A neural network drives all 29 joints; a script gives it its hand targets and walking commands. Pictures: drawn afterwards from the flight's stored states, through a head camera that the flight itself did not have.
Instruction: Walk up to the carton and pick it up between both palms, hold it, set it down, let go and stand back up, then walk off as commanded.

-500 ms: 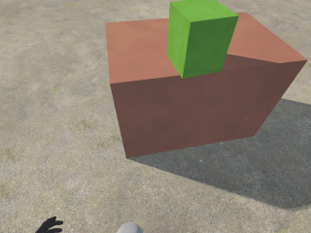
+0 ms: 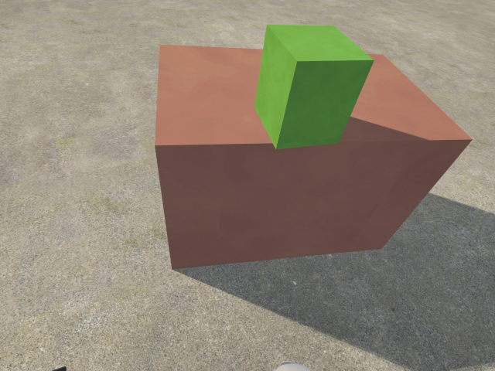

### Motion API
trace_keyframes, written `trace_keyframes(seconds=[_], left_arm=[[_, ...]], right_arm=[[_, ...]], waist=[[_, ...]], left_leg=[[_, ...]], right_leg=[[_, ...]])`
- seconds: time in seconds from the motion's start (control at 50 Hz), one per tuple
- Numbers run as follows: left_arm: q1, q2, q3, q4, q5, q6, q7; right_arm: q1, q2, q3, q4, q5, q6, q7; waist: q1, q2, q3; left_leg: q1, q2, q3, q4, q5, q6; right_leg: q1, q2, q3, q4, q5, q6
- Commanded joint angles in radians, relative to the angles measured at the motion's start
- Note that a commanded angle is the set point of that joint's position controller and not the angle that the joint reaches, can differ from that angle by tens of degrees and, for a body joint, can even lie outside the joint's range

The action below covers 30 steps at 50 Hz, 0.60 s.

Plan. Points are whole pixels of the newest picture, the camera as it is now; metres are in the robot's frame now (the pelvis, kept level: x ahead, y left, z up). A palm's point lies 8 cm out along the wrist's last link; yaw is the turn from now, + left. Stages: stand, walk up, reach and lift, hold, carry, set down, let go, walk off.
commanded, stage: walk up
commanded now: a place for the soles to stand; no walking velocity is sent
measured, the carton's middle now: (304, 87) +0.84 -0.14 +0.06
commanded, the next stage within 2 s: none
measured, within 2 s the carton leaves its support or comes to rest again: neither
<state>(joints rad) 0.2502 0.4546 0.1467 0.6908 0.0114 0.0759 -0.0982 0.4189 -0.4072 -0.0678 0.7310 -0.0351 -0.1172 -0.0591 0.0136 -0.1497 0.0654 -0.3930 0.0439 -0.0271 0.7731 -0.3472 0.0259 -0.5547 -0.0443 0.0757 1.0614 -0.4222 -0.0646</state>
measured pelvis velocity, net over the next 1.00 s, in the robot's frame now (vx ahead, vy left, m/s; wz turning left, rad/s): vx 0.17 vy -0.20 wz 0.16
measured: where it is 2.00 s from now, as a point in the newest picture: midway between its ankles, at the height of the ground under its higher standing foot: outside the picture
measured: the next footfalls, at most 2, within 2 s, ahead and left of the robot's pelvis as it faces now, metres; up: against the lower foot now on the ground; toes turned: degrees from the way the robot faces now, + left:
right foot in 0.08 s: +0.13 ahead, -0.18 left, +0.00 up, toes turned +0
left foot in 0.46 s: +0.19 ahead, +0.05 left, +0.00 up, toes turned +6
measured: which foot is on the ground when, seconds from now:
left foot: down 0.00-0.10, up 0.12-0.44, down 0.46-0.82, up 0.84-1.00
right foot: up 0.00-0.06, down 0.08-0.48, up 0.50-0.80, down 0.82-1.00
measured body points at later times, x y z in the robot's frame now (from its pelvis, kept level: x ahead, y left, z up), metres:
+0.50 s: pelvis +0.08 -0.09 +0.00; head +0.11 -0.06 +0.45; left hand +0.10 +0.25 -0.11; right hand +0.23 -0.40 -0.07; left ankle +0.15 +0.04 -0.71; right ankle +0.09 -0.18 -0.70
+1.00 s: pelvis +0.17 -0.20 +0.00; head +0.18 -0.20 +0.45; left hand +0.19 +0.13 -0.09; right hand +0.29 -0.52 -0.10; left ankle +0.17 -0.06 -0.64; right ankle +0.22 -0.30 -0.71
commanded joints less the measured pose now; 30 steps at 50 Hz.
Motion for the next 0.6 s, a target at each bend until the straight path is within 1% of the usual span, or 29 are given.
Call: trace_keyframes(seconds=[0.0, 0.02, 0.04, 0.06, 0.08, 0.1, 0.12, 0.14, 0.16, 0.2, 0.22, 0.24, 0.26, 0.28, 0.3, 0.32, 0.34, 0.36, 0.38, 0.4, 0.42, 0.44, 0.46, 0.48, 0.5, 0.52, 0.54, 0.56, 0.58], left_arm=[[-0.019, 0.201, 0.066, -0.084, 0.054, -0.054, -0.013], [0.028, 0.197, 0.062, -0.075, 0.05, -0.063, -0.011], [0.122, 0.19, 0.07, -0.037, 0.05, -0.069, -0.007], [0.282, 0.22, 0.088, 0.021, 0.053, -0.08, 0.006], [0.33, 0.27, 0.097, 0.04, 0.068, -0.087, 0.023], [0.221, 0.315, 0.088, -0.021, 0.063, -0.088, 0.031], [0.137, 0.357, 0.093, -0.052, 0.047, -0.086, 0.037], [0.041, 0.379, 0.082, -0.066, 0.042, -0.084, 0.037], [0.0, 0.324, 0.071, -0.068, 0.041, -0.09, 0.036], [0.026, 0.258, 0.043, -0.059, 0.033, -0.101, 0.043], [0.032, 0.245, 0.037, -0.049, 0.029, -0.1, 0.043], [0.037, 0.23, 0.024, -0.049, 0.032, -0.097, 0.044], [0.047, 0.241, 0.027, -0.052, 0.033, -0.097, 0.04], [0.05, 0.233, 0.028, -0.059, 0.037, -0.099, 0.036], [0.068, 0.223, 0.019, -0.049, 0.035, -0.099, 0.037], [0.105, 0.215, 0.018, -0.034, 0.036, -0.098, 0.039], [0.099, 0.211, 0.022, -0.059, 0.039, -0.099, 0.039], [0.105, 0.213, 0.016, -0.057, 0.037, -0.096, 0.037], [0.084, 0.215, 0.017, -0.064, 0.04, -0.094, 0.035], [0.053, 0.206, 0.004, -0.082, 0.033, -0.086, 0.034], [0.052, 0.163, -0.004, -0.092, 0.027, -0.082, 0.033], [0.055, 0.121, -0.022, -0.102, 0.019, -0.088, 0.039], [0.049, 0.088, -0.034, -0.12, 0.025, -0.084, 0.037], [0.032, 0.127, -0.023, -0.123, 0.033, -0.069, 0.035], [0.007, 0.234, 0.001, -0.103, 0.043, -0.049, 0.04], [0.018, 0.254, 0.017, -0.079, 0.044, -0.041, 0.037], [0.026, 0.231, 0.018, -0.062, 0.048, -0.049, 0.038], [0.038, 0.229, 0.022, -0.047, 0.048, -0.05, 0.042], [0.035, 0.222, 0.02, -0.051, 0.048, -0.055, 0.038]], right_arm=[[-0.005, -0.405, -0.122, -0.037, -0.02, -0.019, -0.03], [-0.047, -0.406, -0.126, -0.049, -0.021, -0.014, -0.029], [-0.127, -0.377, -0.112, -0.052, -0.019, -0.005, -0.026], [-0.144, -0.315, -0.095, -0.062, -0.024, 0.005, -0.027], [-0.113, -0.185, -0.053, -0.053, -0.022, 0.013, -0.027], [-0.101, -0.147, -0.033, -0.048, -0.003, 0.017, -0.035], [-0.093, -0.277, -0.07, -0.045, 0.006, 0.02, -0.037], [-0.07, -0.331, -0.078, -0.016, 0.012, 0.021, -0.036], [-0.05, -0.348, -0.081, 0.004, 0.028, 0.016, -0.025], [0.004, -0.311, -0.076, 0.043, 0.045, 0.01, -0.012], [0.019, -0.303, -0.075, 0.059, 0.038, 0.009, -0.006], [0.003, -0.297, -0.084, 0.051, 0.034, 0.009, -0.001], [-0.015, -0.279, -0.078, 0.037, 0.03, 0.005, 0.007], [-0.036, -0.271, -0.076, 0.029, 0.029, 0.0, 0.012], [-0.048, -0.272, -0.072, 0.033, 0.029, -0.003, 0.014], [-0.074, -0.252, -0.067, 0.024, 0.032, -0.006, 0.014], [-0.045, -0.223, -0.052, 0.022, 0.034, -0.014, 0.016], [-0.024, -0.223, -0.055, 0.028, 0.034, -0.016, 0.013], [-0.016, -0.214, -0.054, 0.04, 0.037, -0.019, 0.01], [0.037, -0.203, -0.053, 0.048, 0.038, -0.029, 0.004], [0.112, -0.212, -0.065, 0.079, 0.034, -0.035, -0.007], [0.169, -0.272, -0.083, 0.093, 0.02, -0.036, -0.024], [0.172, -0.347, -0.106, 0.079, 0.009, -0.031, -0.037], [0.188, -0.429, -0.132, 0.043, 0.003, -0.026, -0.05], [0.112, -0.439, -0.131, 0.035, 0.031, -0.015, -0.059], [0.031, -0.403, -0.119, 0.027, 0.027, -0.009, -0.053], [0.032, -0.368, -0.111, 0.032, 0.028, -0.01, -0.049], [0.058, -0.341, -0.106, 0.032, 0.02, -0.015, -0.048], [0.059, -0.344, -0.107, 0.029, 0.019, -0.013, -0.042]], waist=[[0.001, 0.375, -0.032], [0.026, 0.388, -0.051], [0.101, 0.32, -0.087], [0.168, 0.171, -0.114], [0.205, -0.133, -0.065], [0.161, -0.136, 0.023], [0.142, -0.017, 0.022], [0.102, -0.024, 0.096], [0.07, 0.031, 0.088], [0.042, 0.04, 0.074], [0.029, 0.036, 0.043], [0.041, 0.032, 0.039], [0.052, 0.01, 0.025], [0.048, 0.002, 0.038], [0.06, 0.017, 0.057], [0.074, 0.057, 0.05], [0.064, 0.007, -0.008], [0.059, -0.035, -0.046], [0.049, -0.03, -0.079], [0.001, 0.047, -0.105], [-0.034, 0.082, -0.182], [-0.071, 0.14, -0.226], [-0.076, 0.268, -0.227], [-0.093, 0.351, -0.226], [-0.089, 0.207, -0.168], [-0.046, 0.165, -0.072], [-0.037, 0.164, -0.031], [-0.042, 0.135, -0.058], [-0.038, 0.184, -0.014]], left_leg=[[0.003, 0.243, -0.423, -0.323, -0.286, 0.237], [-0.028, 0.23, -0.372, -0.277, -0.215, 0.229], [-0.137, 0.199, -0.273, -0.189, -0.186, 0.192], [-0.318, 0.115, -0.153, 0.088, -0.182, 0.13], [-0.493, -0.074, -0.003, 0.425, -0.284, 0.055], [-0.601, -0.145, -0.021, 0.593, -0.277, 0.0], [-0.556, -0.106, -0.074, 0.584, -0.203, 0.018], [-0.529, -0.06, -0.088, 0.61, -0.146, 0.028], [-0.495, -0.047, -0.091, 0.597, -0.077, 0.022], [-0.401, -0.003, -0.057, 0.46, 0.017, 0.007], [-0.353, -0.001, -0.049, 0.409, 0.005, 0.004], [-0.319, -0.002, -0.016, 0.374, -0.001, -0.009], [-0.31, 0.005, 0.009, 0.286, -0.051, -0.015], [-0.272, 0.01, 0.004, 0.24, -0.063, -0.007], [-0.284, -0.003, 0.03, 0.188, -0.068, -0.01], [-0.301, -0.015, 0.032, 0.13, -0.092, -0.014], [-0.253, -0.02, 0.06, 0.064, -0.06, -0.012], [-0.205, -0.028, 0.095, 0.007, -0.048, -0.002], [-0.113, -0.034, 0.117, -0.084, -0.026, 0.014], [0.035, -0.062, 0.158, -0.248, 0.11, 0.014], [0.229, -0.085, 0.151, -0.321, 0.204, 0.018], [0.405, -0.03, 0.024, -0.304, 0.225, 0.038], [0.513, 0.116, -0.266, -0.3, 0.089, 0.1], [0.515, 0.348, -0.728, -0.401, -0.2, 0.223], [0.39, 0.432, -0.834, -0.436, -0.361, 0.311], [0.275, 0.38, -0.729, -0.415, -0.389, 0.297], [0.286, 0.352, -0.651, -0.36, -0.205, 0.296], [0.28, 0.309, -0.598, -0.311, -0.047, 0.267], [0.207, 0.294, -0.545, -0.295, 0.043, 0.275]], right_leg=[[-0.011, -0.053, -0.012, -0.134, -0.122, 0.041], [0.082, -0.051, -0.029, -0.214, -0.098, 0.024], [0.257, -0.029, -0.059, -0.344, -0.03, 0.008], [0.496, 0.005, -0.033, -0.412, -0.092, 0.023], [0.552, -0.076, 0.154, -0.578, -0.287, 0.032], [0.39, -0.253, 0.537, -0.766, -0.543, 0.027], [0.33, -0.323, 0.734, -0.962, -0.732, 0.001], [0.235, -0.324, 0.746, -0.994, -0.776, -0.02], [0.269, -0.288, 0.646, -0.939, -0.624, -0.001], [0.278, -0.217, 0.363, -0.8, -0.331, -0.005], [0.287, -0.231, 0.322, -0.773, -0.318, -0.034], [0.285, -0.224, 0.284, -0.763, -0.28, -0.08], [0.303, -0.25, 0.271, -0.759, -0.269, -0.147], [0.292, -0.254, 0.265, -0.76, -0.247, -0.171], [0.316, -0.23, 0.205, -0.753, -0.158, -0.162], [0.379, -0.222, 0.193, -0.727, -0.006, -0.154], [0.409, -0.218, 0.134, -0.689, 0.119, -0.178], [0.419, -0.207, 0.089, -0.648, 0.211, -0.175], [0.386, -0.205, 0.068, -0.616, 0.237, -0.173], [0.352, -0.168, -0.028, -0.496, 0.339, -0.167], [0.287, -0.123, -0.084, -0.344, 0.387, -0.124], [0.152, -0.076, -0.125, -0.163, 0.356, -0.063], [-0.074, -0.021, -0.138, -0.046, 0.036, -0.006], [-0.284, 0.035, -0.061, 0.102, -0.178, 0.044], [-0.266, -0.043, 0.074, 0.161, -0.151, 0.036], [-0.251, -0.065, 0.077, 0.143, -0.14, 0.036], [-0.28, -0.072, 0.075, 0.134, -0.126, 0.038], [-0.25, -0.061, 0.064, 0.114, -0.11, 0.032], [-0.223, -0.07, 0.065, 0.118, -0.097, 0.042]])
